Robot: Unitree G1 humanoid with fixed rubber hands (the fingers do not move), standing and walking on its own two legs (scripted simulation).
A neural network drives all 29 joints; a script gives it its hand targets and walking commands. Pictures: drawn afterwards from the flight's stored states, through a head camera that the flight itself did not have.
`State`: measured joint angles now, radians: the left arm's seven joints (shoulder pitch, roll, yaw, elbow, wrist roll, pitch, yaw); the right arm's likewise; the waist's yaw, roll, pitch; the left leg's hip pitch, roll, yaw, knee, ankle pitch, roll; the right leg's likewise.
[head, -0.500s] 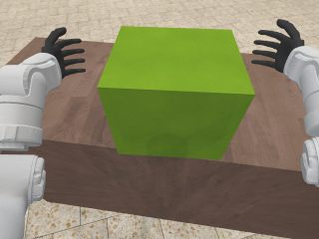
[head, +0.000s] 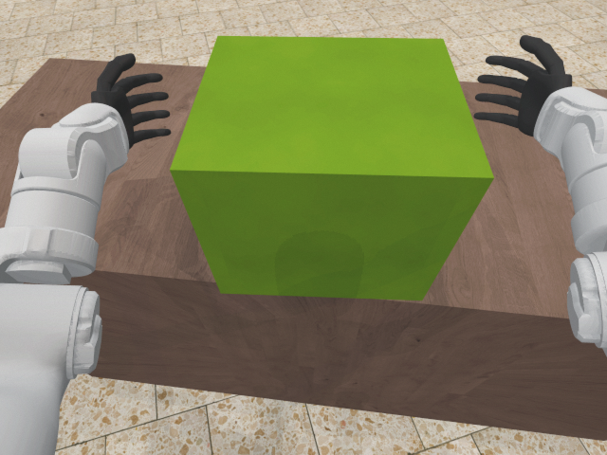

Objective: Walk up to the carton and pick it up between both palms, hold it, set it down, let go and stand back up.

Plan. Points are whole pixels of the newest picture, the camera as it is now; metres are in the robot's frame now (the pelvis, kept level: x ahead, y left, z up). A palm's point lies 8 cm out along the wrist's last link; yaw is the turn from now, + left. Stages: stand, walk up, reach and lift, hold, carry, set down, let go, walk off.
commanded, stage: reach and lift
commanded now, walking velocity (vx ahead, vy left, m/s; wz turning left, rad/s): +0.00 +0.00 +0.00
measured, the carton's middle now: (324, 174) +0.46 -0.02 +0.11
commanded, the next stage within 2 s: none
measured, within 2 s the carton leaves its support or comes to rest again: neither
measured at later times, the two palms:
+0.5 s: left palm (151, 171) +0.45 +0.21 +0.12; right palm (487, 159) +0.47 -0.24 +0.12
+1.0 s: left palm (166, 170) +0.45 +0.19 +0.13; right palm (476, 156) +0.47 -0.22 +0.13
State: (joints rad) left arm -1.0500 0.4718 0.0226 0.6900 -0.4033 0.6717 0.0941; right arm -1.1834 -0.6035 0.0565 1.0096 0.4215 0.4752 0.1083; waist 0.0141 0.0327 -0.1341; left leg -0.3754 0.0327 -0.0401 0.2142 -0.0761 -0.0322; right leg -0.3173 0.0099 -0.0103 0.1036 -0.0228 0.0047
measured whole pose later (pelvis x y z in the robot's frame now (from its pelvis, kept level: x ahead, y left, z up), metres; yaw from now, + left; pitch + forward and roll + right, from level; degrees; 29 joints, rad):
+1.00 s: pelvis +0.01 +0.00 +0.00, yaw -1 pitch +18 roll +0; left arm -0.89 0.21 0.10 0.76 -0.21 0.35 0.13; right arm -1.03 -0.44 0.04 1.08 0.31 0.18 0.05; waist 0.06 0.06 -0.19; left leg -0.41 0.02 -0.04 0.14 -0.04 -0.03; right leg -0.35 0.00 0.01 0.01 0.03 0.01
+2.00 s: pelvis -0.02 +0.00 -0.01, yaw -2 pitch +18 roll -2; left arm -1.10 0.27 -0.05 1.19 -0.37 0.03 0.15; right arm -1.17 -0.37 0.09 1.32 0.39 0.06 -0.03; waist 0.05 0.04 -0.23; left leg -0.59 0.06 -0.03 0.41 -0.15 -0.04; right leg -0.54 0.04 0.00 0.30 -0.07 0.00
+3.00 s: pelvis +0.02 +0.00 +0.00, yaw -1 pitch +10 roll +0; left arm -0.62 0.04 0.34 0.33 0.07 0.46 0.02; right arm -0.84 -0.28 -0.06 0.76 0.12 0.25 0.01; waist 0.00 0.06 -0.12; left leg -0.12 0.03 -0.02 -0.08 0.03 -0.03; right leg -0.11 0.00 0.01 -0.09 0.04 0.00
